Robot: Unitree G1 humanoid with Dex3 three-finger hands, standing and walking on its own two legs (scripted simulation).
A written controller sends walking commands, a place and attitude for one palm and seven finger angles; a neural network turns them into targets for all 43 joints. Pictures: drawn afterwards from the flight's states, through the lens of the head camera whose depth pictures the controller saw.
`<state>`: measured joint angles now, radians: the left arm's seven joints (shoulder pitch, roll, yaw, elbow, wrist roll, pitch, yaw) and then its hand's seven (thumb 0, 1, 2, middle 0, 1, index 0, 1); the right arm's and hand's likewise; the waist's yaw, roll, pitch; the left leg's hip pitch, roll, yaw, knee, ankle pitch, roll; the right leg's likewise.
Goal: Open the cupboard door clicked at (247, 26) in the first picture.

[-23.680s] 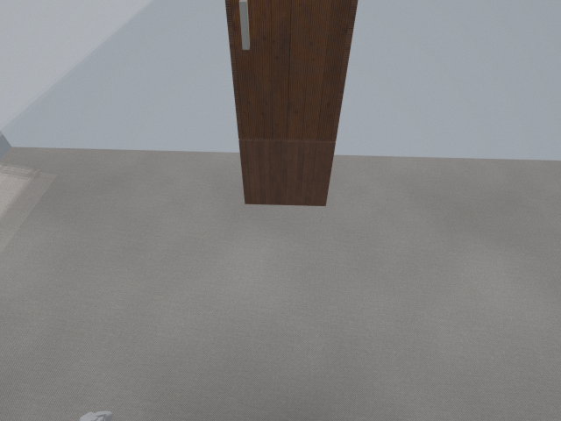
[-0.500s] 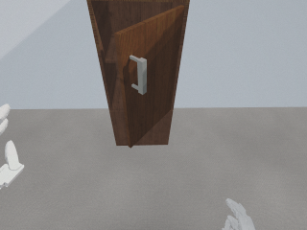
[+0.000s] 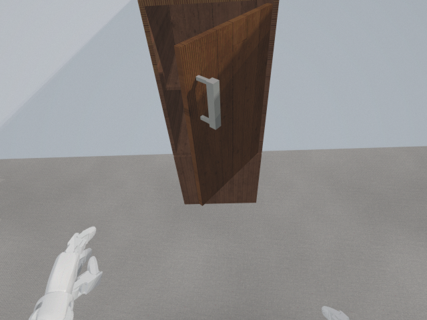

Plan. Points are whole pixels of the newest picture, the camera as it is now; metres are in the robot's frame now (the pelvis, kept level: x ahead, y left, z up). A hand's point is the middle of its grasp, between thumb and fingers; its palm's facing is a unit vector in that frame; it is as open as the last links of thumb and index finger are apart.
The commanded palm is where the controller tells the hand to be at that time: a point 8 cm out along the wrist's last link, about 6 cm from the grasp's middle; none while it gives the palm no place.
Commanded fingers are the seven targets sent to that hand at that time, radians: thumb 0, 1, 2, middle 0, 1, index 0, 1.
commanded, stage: let the arm hang, fingers relaxed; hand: left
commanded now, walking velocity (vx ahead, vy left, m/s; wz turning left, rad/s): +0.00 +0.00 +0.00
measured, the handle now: (208, 102) +0.60 +0.05 +0.11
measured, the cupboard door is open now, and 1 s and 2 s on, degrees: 49 49 49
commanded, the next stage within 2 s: look to check the result in 0.96 s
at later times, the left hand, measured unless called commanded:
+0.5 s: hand out of the picture -0.03 +0.20 -0.15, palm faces +0.01 -0.97 -0.25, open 7.3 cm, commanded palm none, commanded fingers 0.00 0.90 0.90 -0.20 -0.30 -0.20 -0.30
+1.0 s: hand out of the picture +0.01 +0.16 -0.16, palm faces +0.02 -0.98 -0.18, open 7.3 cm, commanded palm none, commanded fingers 0.00 0.90 0.90 -0.20 -0.30 -0.20 -0.30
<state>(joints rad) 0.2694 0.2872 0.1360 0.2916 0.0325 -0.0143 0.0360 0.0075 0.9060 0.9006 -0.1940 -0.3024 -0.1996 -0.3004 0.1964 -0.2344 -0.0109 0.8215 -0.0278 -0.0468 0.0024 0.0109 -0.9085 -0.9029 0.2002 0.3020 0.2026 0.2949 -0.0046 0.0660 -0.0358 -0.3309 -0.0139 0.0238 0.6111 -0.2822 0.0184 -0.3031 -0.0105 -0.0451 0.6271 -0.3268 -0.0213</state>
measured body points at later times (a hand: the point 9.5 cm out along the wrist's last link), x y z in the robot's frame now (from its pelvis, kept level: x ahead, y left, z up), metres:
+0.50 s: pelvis +0.00 +0.01 +0.02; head +0.02 +0.00 +0.47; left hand -0.02 +0.25 -0.13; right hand -0.02 -0.21 -0.15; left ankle +0.03 +0.11 -0.73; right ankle +0.00 -0.11 -0.73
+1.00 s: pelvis +0.01 +0.00 +0.02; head +0.02 +0.00 +0.47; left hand +0.01 +0.22 -0.14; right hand -0.01 -0.20 -0.15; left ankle +0.03 +0.11 -0.73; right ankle +0.00 -0.11 -0.73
